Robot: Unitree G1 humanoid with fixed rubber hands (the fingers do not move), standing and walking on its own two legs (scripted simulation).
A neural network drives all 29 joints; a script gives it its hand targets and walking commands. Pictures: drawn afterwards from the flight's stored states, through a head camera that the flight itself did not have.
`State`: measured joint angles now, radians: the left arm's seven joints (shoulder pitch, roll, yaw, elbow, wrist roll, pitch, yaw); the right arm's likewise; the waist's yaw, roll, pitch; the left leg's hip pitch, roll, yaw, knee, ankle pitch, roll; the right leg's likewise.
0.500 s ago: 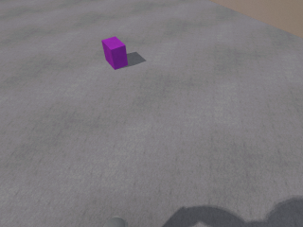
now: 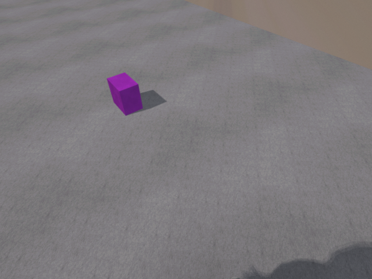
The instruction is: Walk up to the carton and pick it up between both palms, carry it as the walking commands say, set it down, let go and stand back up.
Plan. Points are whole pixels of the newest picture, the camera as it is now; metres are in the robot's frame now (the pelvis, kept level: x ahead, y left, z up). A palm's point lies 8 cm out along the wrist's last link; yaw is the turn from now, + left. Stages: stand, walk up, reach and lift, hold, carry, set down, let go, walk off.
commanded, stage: walk up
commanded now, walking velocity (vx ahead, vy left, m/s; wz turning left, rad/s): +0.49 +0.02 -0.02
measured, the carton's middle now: (125, 93) +1.76 +0.55 -0.65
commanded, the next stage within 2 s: none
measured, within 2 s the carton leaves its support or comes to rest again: neither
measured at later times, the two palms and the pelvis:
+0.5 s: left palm out of the picture +0.15 +0.11 -0.13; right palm (313, 218) +0.32 -0.34 -0.12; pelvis +0.20 -0.11 +0.01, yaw +3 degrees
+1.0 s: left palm (137, 207) +0.38 +0.16 -0.14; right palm (277, 178) +0.47 -0.29 -0.14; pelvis +0.40 -0.07 +0.00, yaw +4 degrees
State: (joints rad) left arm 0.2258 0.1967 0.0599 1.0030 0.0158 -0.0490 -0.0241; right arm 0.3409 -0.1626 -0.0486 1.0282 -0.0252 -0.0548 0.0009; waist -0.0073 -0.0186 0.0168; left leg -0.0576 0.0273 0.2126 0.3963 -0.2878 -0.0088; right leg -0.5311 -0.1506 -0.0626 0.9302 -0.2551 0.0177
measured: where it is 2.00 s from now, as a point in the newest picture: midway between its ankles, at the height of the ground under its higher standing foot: (197, 189)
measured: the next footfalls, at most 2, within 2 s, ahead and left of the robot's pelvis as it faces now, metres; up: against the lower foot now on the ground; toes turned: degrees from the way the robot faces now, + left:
right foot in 0.16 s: +0.27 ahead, -0.16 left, +0.00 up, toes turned -11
left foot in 0.82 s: +0.39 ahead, +0.04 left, +0.00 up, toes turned +14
